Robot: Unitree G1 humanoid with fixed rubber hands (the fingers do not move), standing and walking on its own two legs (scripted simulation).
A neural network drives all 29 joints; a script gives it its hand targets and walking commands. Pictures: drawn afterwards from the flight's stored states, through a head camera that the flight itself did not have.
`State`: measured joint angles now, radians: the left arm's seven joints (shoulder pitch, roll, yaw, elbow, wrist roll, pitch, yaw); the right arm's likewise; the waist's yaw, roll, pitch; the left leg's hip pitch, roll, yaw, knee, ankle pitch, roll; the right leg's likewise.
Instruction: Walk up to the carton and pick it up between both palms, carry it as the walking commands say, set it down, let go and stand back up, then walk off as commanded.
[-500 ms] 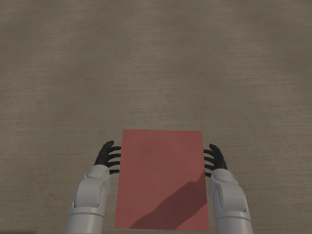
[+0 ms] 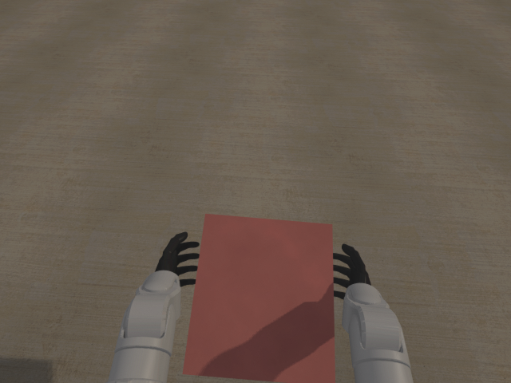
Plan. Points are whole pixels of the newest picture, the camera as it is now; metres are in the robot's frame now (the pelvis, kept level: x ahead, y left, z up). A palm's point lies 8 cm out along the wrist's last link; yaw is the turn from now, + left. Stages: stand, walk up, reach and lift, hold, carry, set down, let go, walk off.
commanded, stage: carry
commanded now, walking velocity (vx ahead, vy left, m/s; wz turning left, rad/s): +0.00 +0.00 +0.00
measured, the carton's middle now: (260, 296) +0.30 -0.01 -0.09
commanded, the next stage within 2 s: none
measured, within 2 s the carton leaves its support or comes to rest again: neither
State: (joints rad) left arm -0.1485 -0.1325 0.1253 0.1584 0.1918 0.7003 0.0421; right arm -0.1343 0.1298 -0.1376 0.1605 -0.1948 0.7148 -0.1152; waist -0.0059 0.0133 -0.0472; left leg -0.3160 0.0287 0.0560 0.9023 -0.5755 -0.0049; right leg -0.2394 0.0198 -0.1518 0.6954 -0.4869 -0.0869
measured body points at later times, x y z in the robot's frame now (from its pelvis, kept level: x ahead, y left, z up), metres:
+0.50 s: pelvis +0.20 -0.02 +0.01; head +0.20 -0.01 +0.46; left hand +0.50 +0.12 +0.02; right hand +0.49 -0.18 +0.02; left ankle +0.15 +0.10 -0.71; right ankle +0.10 -0.08 -0.71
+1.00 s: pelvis +0.40 -0.05 -0.01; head +0.43 -0.09 +0.44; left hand +0.71 +0.06 +0.01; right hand +0.67 -0.24 -0.02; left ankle +0.34 +0.07 -0.71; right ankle +0.41 -0.14 -0.72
